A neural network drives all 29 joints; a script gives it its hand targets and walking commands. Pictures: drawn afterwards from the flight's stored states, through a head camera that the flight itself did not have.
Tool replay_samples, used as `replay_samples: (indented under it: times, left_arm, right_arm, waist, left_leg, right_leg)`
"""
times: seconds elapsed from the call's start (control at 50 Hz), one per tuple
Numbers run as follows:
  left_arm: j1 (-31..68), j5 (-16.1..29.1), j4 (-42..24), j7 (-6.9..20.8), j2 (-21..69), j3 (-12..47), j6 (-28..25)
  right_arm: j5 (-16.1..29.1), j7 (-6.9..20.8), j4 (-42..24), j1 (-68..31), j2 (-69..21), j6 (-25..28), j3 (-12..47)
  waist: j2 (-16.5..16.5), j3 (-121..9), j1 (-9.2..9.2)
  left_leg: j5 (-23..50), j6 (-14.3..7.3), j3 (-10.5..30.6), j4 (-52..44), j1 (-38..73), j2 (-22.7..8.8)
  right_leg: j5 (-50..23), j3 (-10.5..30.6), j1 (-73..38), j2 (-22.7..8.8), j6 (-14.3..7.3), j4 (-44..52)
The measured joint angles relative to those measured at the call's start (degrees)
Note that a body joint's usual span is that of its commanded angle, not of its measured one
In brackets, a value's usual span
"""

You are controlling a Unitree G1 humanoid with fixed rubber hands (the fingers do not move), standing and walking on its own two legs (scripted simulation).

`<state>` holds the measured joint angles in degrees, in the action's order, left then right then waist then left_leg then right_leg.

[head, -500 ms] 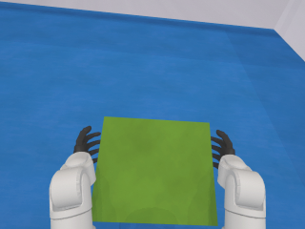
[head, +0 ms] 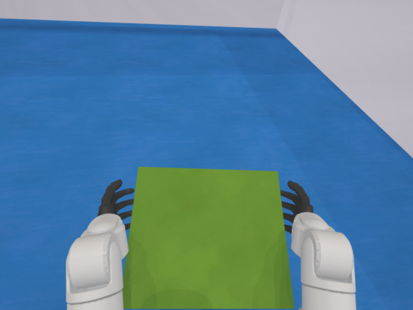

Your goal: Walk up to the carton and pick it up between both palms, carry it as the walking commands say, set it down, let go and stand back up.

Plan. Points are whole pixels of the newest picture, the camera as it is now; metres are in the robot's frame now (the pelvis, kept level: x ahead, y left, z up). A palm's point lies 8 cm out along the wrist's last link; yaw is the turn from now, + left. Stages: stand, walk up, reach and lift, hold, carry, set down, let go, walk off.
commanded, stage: carry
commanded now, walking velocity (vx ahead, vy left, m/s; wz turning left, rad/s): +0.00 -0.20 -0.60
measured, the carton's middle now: (204, 238) +0.28 +0.01 -0.01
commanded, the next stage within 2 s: none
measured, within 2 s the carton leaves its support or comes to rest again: neither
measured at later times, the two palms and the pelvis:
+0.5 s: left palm (250, 228) +0.27 -0.06 +0.07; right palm out of the picture +0.15 -0.37 +0.06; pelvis -0.05 -0.13 +0.00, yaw -17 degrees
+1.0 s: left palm (308, 246) +0.23 -0.15 +0.10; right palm out of the picture +0.03 -0.42 +0.10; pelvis -0.10 -0.13 +0.01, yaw -35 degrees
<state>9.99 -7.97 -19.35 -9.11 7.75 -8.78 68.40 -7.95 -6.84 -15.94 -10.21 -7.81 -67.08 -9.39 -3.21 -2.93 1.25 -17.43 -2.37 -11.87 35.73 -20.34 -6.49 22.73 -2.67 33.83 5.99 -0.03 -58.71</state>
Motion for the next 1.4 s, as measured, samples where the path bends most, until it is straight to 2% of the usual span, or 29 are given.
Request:
replay_samples:
  times: [0.02, 0.06, 0.14, 0.2, 0.26, 0.28, 0.32, 0.34, 0.38, 0.42, 0.46, 0.54, 0.66, 0.68, 0.72, 0.76, 0.8, 0.86, 0.92, 1.0, 1.06, 1.08, 1.12, 1.2, 1.3, 1.4]
  left_arm:
    - [0.2, 0.0, 0.3, 0.0, 0.0, 0.0, 0.2]
    - [0.9, 0.0, 0.7, 0.2, 0.1, 0.0, 0.2]
    - [2.2, 0.1, 0.6, 0.2, 0.3, 0.0, -0.1]
    - [2.8, -0.2, 0.5, 0.5, 0.4, -0.4, -0.2]
    - [3.6, -0.4, 1.3, 0.6, 0.6, -0.4, -0.3]
    - [3.8, -0.6, 2.7, 0.6, 0.7, 0.2, -1.1]
    - [3.7, -0.8, 5.4, 0.0, 0.7, 1.5, -1.9]
    - [3.5, -0.8, 6.1, -0.2, 0.7, 1.9, -1.8]
    - [3.0, -0.9, 6.3, 0.5, 0.5, 1.4, -2.0]
    - [2.7, -1.1, 5.7, 1.9, 0.5, 0.3, -2.6]
    - [2.3, -1.1, 4.6, 2.7, 0.4, -0.2, -3.1]
    - [1.6, -0.7, 2.4, 2.2, 0.3, 0.2, -3.2]
    - [1.4, -0.5, 1.9, 1.1, 0.3, 0.3, -2.0]
    - [1.4, -0.5, 1.9, 1.0, 0.3, 0.2, -1.7]
    - [1.2, -0.5, 2.0, 0.8, 0.2, -0.3, -1.2]
    - [0.4, -0.1, 2.0, 0.6, 0.1, -0.6, -0.8]
    - [0.4, 0.2, 1.9, 0.4, 0.0, -0.8, -0.3]
    - [0.9, 0.4, 1.8, 0.2, 0.1, -0.5, -0.3]
    - [1.5, 0.4, 1.1, -0.1, 0.2, -0.1, -0.4]
    - [2.0, -0.1, 0.4, 0.6, 0.3, -0.3, -0.5]
    - [2.4, -0.7, 1.4, 1.3, 0.4, -0.3, -0.6]
    - [2.4, -0.8, 2.4, 1.3, 0.4, 0.2, -1.1]
    - [2.4, -1.2, 4.5, 1.2, 0.4, 1.2, -1.8]
    - [2.4, -2.0, 5.5, 2.5, 0.4, 1.0, -2.1]
    - [2.6, -2.3, 4.5, 3.4, 0.5, 0.1, -2.7]
    - [2.5, -1.7, 3.1, 2.4, 0.4, 0.1, -2.4]
  right_arm:
    - [-0.1, 0.0, -0.1, 0.3, 0.0, -0.1, 0.0]
    - [-0.2, -0.1, -1.0, 0.7, 0.1, -0.2, -0.1]
    - [-0.3, -0.1, -2.2, 0.1, 0.0, -0.4, -0.7]
    - [-0.6, 0.0, -2.2, -0.6, -0.1, -0.5, -0.7]
    - [-0.8, -0.2, -2.4, -0.9, 0.0, -0.9, -1.1]
    - [-0.9, 0.2, -1.8, -1.1, 0.6, -0.6, -1.6]
    - [-0.8, 0.6, 0.0, -0.9, 1.3, -0.6, -2.6]
    - [-0.4, 0.2, 0.4, -0.6, 1.3, -0.8, -2.8]
    - [0.7, -1.7, -0.1, -0.3, 0.7, -1.3, -2.7]
    - [1.3, -3.4, -1.3, -0.1, -0.2, -1.2, -2.1]
    - [1.6, -3.6, -2.3, -0.1, 0.0, -1.0, -1.3]
    - [0.9, -2.1, -2.8, -0.6, -0.1, -0.5, -1.1]
    - [-0.4, -0.5, -1.5, -1.0, -0.1, -0.4, -1.3]
    - [-0.5, -0.4, -1.2, -1.1, -0.1, -0.5, -1.2]
    - [-0.6, -0.3, -0.1, -0.9, -0.1, -0.1, -0.7]
    - [-0.5, -0.5, 0.7, -0.5, -0.1, -0.3, 0.0]
    - [-0.3, -0.6, 0.8, 0.0, 0.0, -0.3, 0.4]
    - [-0.5, -0.5, -0.2, 0.3, 0.0, -0.3, 0.1]
    - [-0.6, -0.1, -1.2, -0.1, 0.0, -0.3, -0.4]
    - [-0.6, -0.3, -2.0, -0.6, -0.1, -0.5, -0.4]
    - [-0.3, -1.0, -2.3, -0.3, 0.0, -0.9, -0.4]
    - [-0.1, -1.1, -2.0, -0.4, 0.3, -0.8, -0.8]
    - [0.4, -1.5, -1.0, -0.1, 0.7, -1.1, -1.7]
    - [1.9, -3.7, -1.7, 0.2, 0.2, -1.8, -1.9]
    - [2.2, -4.1, -2.4, -0.4, 0.0, -1.3, -1.5]
    - [1.2, -2.6, -1.9, -1.3, -0.1, -0.9, -1.7]
  waist:
    - [0.4, 0.0, -0.12]
    - [1.6, 0.2, -0.32]
    - [3.6, 0.2, -0.43]
    - [4.6, -0.1, -0.86]
    - [4.5, -1.1, -1.32]
    - [5.2, -1.1, -1.24]
    - [5.6, 0.0, -1.7]
    - [5.5, 0.7, -2.05]
    - [5.4, 2.2, -2.68]
    - [5.4, 3.2, -2.94]
    - [5.2, 3.6, -2.76]
    - [4.1, 2.7, -1.94]
    - [1.3, -0.6, -0.65]
    - [0.9, -1.1, -0.57]
    - [-0.7, -1.6, -0.57]
    - [0.2, -1.9, -0.23]
    - [1.0, -1.7, -0.01]
    - [1.9, -1.4, 0.07]
    - [2.8, -1.2, -0.1]
    - [3.8, -1.3, -1.12]
    - [3.3, -1.9, -2.22]
    - [4.2, -1.6, -2.49]
    - [4.9, -0.5, -3.12]
    - [4.6, 1.6, -4.61]
    - [3.6, 1.6, -4.08]
    - [1.9, 0.4, -2.43]
  left_leg:
    - [0.7, 0.5, -0.3, -1.3, 0.8, -0.9]
    - [2.1, 1.6, -0.7, -3.3, 1.8, -2.9]
    - [3.5, 4.0, -2.1, -4.7, 2.3, -7.6]
    - [3.4, 6.3, -3.3, -3.5, 2.0, -11.1]
    - [1.4, 9.2, -3.7, 1.9, -0.1, -13.8]
    - [-3.8, 10.2, -1.8, 6.2, -2.3, -14.0]
    - [-14.0, 10.8, 3.3, 16.7, -6.7, -10.6]
    - [-16.0, 10.5, 4.9, 21.1, -8.4, -8.5]
    - [-15.3, 9.9, 6.2, 26.9, -11.1, -5.2]
    - [-12.9, 9.4, 6.3, 29.0, -12.6, -2.9]
    - [-11.2, 8.9, 6.2, 28.1, -12.8, -1.0]
    - [-9.8, 7.8, 6.4, 21.9, -10.7, 2.1]
    - [-7.5, 6.5, 7.0, 6.2, -2.6, 5.7]
    - [-5.8, 6.2, 6.5, 1.5, -0.3, 5.9]
    - [0.6, 2.8, 5.0, -3.2, 1.6, 6.4]
    - [1.0, 0.4, 3.7, -3.5, 2.1, 5.0]
    - [1.1, -0.1, 2.5, -4.7, 3.1, 3.4]
    - [2.0, 0.6, 1.0, -6.1, 3.6, 1.0]
    - [2.2, 1.4, -0.8, -5.8, 3.1, -1.6]
    - [1.4, 2.9, -3.0, -3.3, 1.6, -5.1]
    - [0.1, 4.6, -4.1, 0.1, 0.1, -6.1]
    - [-0.1, 5.3, -3.3, 1.8, -0.7, -6.8]
    - [-6.5, 6.4, 0.9, 4.9, -1.9, -5.4]
    - [-11.8, 4.5, 5.8, 12.8, -4.7, -0.5]
    - [-11.5, 4.0, 5.9, 21.2, -8.5, 2.8]
    - [-9.9, 3.9, 4.2, 14.7, -6.1, 4.0]
  right_leg:
    - [-0.8, 0.1, 0.9, -1.5, 0.9, -4.4]
    - [-2.4, 0.6, 1.2, -4.5, 2.5, -7.4]
    - [-0.2, -0.3, -2.8, -8.7, 4.1, 2.0]
    - [0.3, -2.4, -8.2, -9.0, 4.0, 13.5]
    - [-8.5, -4.3, -15.6, -8.3, 3.0, 28.7]
    - [-9.3, -4.1, -14.3, -7.7, 2.2, 27.3]
    - [-7.5, -3.1, -12.0, -7.4, 0.4, 23.5]
    - [-7.1, -2.5, -11.6, -7.4, -0.2, 22.9]
    - [-7.4, -1.4, -11.1, -7.0, -1.0, 23.1]
    - [-8.4, -0.3, -10.6, -6.0, -1.7, 23.6]
    - [-9.3, 0.5, -10.3, -5.0, -2.3, 24.1]
    - [-10.9, 2.1, -9.8, -3.3, -3.0, 25.4]
    - [-13.2, 4.8, -8.5, -1.9, -2.9, 27.1]
    - [-13.5, 5.2, -8.2, -1.6, -2.7, 27.0]
    - [-11.4, 6.3, -7.2, -1.8, -1.6, 25.1]
    - [-2.0, 4.0, -4.1, -2.0, 0.0, 14.5]
    - [0.8, 2.1, -1.5, -3.3, 1.4, 3.3]
    - [0.7, 0.8, -0.9, -5.6, 3.0, -2.9]
    - [2.5, -0.7, -3.1, -7.5, 3.8, 0.1]
    - [3.3, -3.6, -9.1, -7.6, 3.4, 12.0]
    - [-7.0, -5.2, -16.7, -7.8, 2.4, 28.6]
    - [-7.9, -5.5, -16.6, -7.2, 1.3, 28.8]
    - [-6.5, -5.4, -16.1, -6.9, -0.8, 26.8]
    - [-6.1, -5.8, -16.5, -7.9, -2.3, 26.5]
    - [-6.4, -7.7, -15.2, -9.5, -2.8, 25.6]
    - [-5.5, -10.7, -13.1, -12.0, -2.5, 22.6]
